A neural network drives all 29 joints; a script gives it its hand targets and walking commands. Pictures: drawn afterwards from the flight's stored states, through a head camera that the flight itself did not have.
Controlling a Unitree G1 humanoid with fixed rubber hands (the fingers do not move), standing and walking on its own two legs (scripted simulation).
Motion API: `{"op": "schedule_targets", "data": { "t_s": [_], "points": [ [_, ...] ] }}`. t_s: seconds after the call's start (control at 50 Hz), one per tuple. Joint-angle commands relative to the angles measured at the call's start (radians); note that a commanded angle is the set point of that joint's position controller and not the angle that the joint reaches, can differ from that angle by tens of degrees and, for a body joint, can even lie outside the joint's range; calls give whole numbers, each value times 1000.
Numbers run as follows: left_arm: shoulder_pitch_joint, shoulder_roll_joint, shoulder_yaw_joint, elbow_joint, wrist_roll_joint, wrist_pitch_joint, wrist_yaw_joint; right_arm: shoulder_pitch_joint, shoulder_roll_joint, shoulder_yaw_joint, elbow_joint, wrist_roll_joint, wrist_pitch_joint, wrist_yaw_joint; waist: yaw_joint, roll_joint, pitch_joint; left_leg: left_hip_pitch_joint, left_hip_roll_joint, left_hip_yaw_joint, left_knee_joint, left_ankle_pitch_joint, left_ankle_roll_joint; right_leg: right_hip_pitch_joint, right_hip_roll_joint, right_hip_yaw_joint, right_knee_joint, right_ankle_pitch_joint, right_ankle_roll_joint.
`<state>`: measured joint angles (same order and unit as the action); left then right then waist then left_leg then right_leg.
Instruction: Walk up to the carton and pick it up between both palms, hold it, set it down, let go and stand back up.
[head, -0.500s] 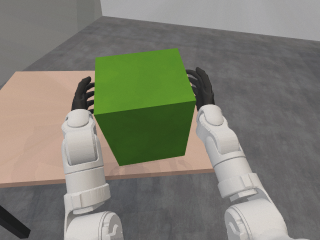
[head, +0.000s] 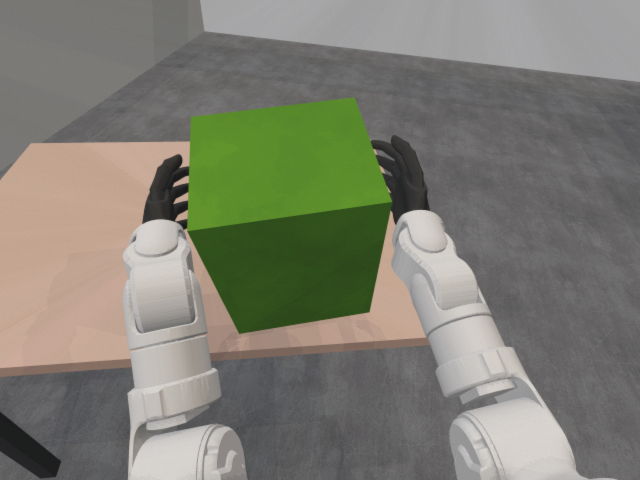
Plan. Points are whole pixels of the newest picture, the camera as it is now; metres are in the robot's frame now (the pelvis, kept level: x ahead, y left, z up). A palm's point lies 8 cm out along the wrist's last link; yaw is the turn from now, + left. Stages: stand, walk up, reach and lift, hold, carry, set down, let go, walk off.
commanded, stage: hold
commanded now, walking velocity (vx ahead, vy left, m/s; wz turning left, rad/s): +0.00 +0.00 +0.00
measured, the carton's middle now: (291, 226) +0.39 +0.01 +0.14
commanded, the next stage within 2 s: set down in 0.58 s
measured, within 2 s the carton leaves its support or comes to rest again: neither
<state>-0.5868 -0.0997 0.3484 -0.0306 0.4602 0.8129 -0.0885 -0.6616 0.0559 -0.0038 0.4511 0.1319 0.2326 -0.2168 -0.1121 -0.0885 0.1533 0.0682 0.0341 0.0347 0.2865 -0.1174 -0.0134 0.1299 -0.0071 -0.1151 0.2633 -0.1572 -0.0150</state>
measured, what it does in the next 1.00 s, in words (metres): stands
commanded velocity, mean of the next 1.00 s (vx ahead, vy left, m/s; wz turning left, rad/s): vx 0.00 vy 0.00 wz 0.00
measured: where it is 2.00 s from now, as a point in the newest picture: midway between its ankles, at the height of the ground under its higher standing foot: outside the picture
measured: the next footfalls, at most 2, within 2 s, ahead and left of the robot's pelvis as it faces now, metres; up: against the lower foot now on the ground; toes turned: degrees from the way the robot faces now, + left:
none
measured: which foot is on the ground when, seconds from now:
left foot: down 0.00-1.00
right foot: down 0.00-1.00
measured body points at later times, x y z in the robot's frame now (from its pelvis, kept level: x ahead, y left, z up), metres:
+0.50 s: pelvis +0.00 +0.00 +0.00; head -0.04 +0.03 +0.45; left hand +0.37 +0.15 +0.19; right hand +0.37 -0.13 +0.20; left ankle +0.05 +0.13 -0.75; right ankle +0.01 -0.10 -0.75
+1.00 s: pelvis +0.01 +0.00 +0.00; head -0.01 +0.02 +0.45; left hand +0.39 +0.16 +0.17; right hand +0.39 -0.12 +0.18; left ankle +0.05 +0.13 -0.75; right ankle +0.01 -0.10 -0.75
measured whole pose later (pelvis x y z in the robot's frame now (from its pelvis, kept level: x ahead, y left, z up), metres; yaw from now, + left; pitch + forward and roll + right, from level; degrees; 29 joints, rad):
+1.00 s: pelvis +0.01 +0.00 +0.00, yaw +1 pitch -11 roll +0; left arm -0.61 -0.12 0.37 0.13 0.46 0.58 -0.09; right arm -0.66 0.09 -0.12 0.54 -0.02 0.01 -0.17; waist -0.08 -0.07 0.16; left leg 0.02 0.02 0.02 0.28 -0.11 -0.01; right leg 0.08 -0.02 -0.13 0.28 -0.17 -0.01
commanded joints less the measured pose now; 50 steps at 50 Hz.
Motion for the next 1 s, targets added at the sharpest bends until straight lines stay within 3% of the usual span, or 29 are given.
{"op": "schedule_targets", "data": {
  "t_s": [0.0, 0.56, 0.58, 0.66, 0.78, 0.98],
  "points": [
    [-567, -360, -448, -118, -172, -80, -132, -607, 376, 298, -228, 47, -46, 112, -11, 98, -423, 125, -51, 39, -5, 164, 6, 12, 41, -21, -25, 165, 48],
    [-568, -362, -444, -115, -168, -77, -134, -608, 376, 292, -225, 42, -49, 114, -10, 101, -424, 128, -49, 43, -6, 160, 6, 9, 40, -21, -25, 156, 46],
    [-565, -362, -429, -87, -153, -80, -134, -634, 361, 275, -254, 32, -54, 116, 10, 132, -396, 102, -66, 31, -16, 128, 23, -11, 34, -27, -21, 132, 42],
    [-576, -359, -404, -48, -143, -99, -136, -635, 362, 235, -217, -8, -72, 129, 5, 107, -378, 79, -61, 35, -34, 52, 32, -30, 29, -36, -26, 66, 39],
    [-570, -362, -386, -3, -141, -169, -141, -636, 354, 194, -183, -76, -154, 141, 12, 76, -412, 108, -58, 33, -27, 74, 31, -46, 27, -47, -23, 93, 43],
    [-504, -391, -408, 115, -133, -360, -126, -561, 341, 145, -69, -173, -362, 154, 21, 81, -422, 91, -41, 46, -22, 80, 14, -47, 19, -59, -21, 111, 40]
  ]
}}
